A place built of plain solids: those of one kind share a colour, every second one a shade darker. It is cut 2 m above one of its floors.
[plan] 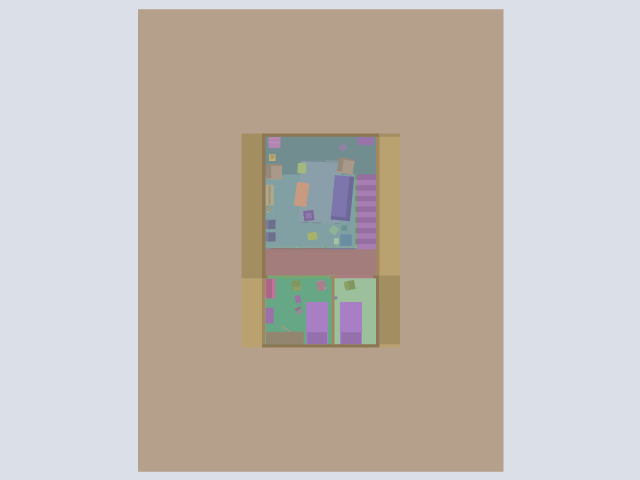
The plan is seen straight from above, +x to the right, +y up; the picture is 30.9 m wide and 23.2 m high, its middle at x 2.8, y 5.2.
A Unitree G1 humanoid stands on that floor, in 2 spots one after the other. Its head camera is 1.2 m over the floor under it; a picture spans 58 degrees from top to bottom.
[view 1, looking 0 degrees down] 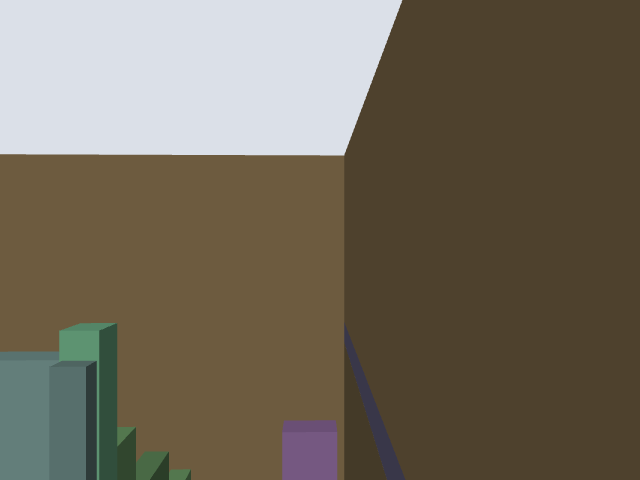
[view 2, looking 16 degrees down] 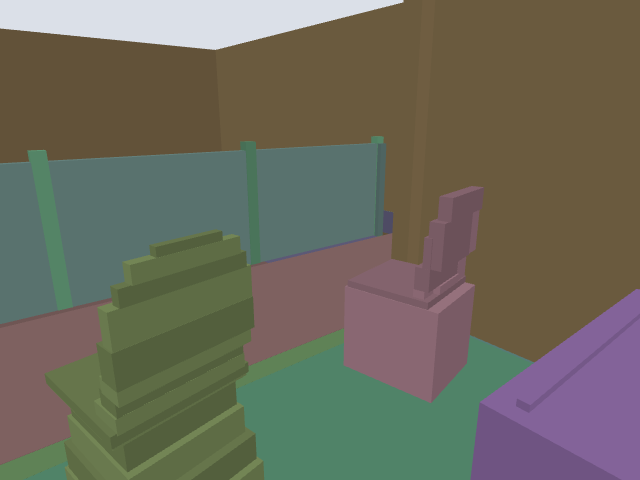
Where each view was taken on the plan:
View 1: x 5.04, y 3.85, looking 89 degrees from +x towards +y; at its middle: wall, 6.34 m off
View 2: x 1.32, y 1.77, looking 51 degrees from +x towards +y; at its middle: stair_guard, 4.05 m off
